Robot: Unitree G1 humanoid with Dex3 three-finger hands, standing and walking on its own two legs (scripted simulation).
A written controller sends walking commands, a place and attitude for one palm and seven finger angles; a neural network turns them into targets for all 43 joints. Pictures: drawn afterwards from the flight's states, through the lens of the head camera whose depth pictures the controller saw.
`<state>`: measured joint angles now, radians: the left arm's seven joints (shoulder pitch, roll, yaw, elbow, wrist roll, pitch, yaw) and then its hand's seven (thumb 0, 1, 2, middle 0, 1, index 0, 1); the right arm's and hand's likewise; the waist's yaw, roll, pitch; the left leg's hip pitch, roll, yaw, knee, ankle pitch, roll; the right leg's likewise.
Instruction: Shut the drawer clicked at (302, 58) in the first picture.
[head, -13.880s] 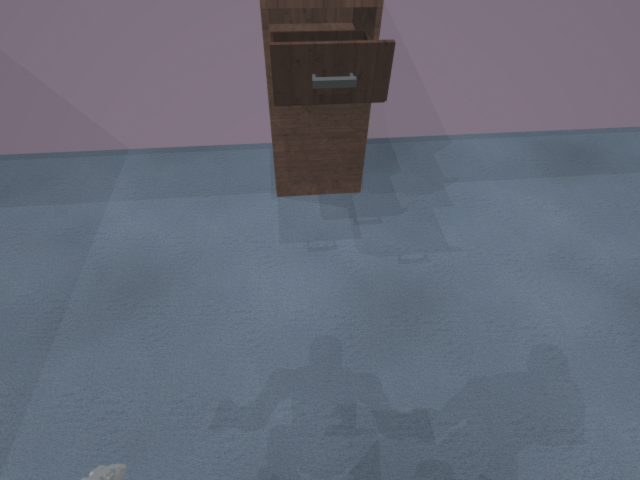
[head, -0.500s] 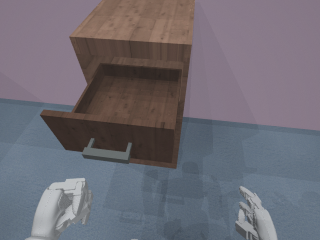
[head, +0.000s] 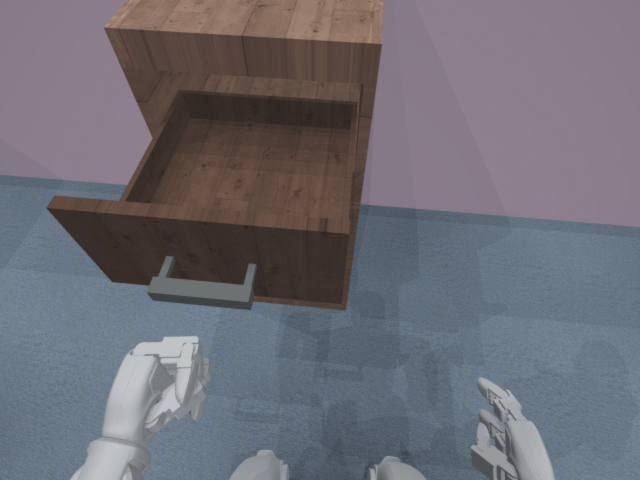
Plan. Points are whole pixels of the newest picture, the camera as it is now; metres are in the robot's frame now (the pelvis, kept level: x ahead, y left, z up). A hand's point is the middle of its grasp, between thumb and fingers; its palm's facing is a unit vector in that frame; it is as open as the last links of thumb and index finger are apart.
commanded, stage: bring the fist close to the handle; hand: left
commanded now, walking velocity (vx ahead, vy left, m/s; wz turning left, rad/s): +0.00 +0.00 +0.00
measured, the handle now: (206, 279) +0.36 +0.17 +0.02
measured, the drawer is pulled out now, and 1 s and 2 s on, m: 0.29 0.29 0.18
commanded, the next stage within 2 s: push the drawer shut in 0.66 s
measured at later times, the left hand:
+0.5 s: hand (198, 364) +0.25 +0.15 +0.03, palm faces -0.08 -1.00 -0.02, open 3.3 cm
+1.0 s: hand (221, 352) +0.27 +0.13 +0.00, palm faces -0.14 -0.99 -0.02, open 3.3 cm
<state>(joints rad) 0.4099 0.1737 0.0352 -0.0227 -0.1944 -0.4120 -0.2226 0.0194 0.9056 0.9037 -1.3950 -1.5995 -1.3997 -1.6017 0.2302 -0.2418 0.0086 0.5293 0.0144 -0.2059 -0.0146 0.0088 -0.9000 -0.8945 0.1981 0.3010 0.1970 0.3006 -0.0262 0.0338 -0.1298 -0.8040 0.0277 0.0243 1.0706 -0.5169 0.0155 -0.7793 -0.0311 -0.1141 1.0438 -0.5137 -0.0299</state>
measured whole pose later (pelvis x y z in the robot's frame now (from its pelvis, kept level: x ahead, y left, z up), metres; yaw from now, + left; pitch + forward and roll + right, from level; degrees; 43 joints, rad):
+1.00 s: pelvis -0.01 +0.01 -0.02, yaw +0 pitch +18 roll -2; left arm 0.14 0.19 -0.01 0.12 -0.15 -0.34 -0.13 0.02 0.90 0.90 -1.40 -1.60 -1.40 -1.60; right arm 0.21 -0.24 0.03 0.49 0.01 -0.10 -0.01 0.01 -0.90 -0.89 0.20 0.30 0.20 0.30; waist -0.04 0.04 -0.15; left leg -0.96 0.02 0.02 1.19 -0.55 0.04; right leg -0.93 -0.04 -0.11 1.15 -0.54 -0.02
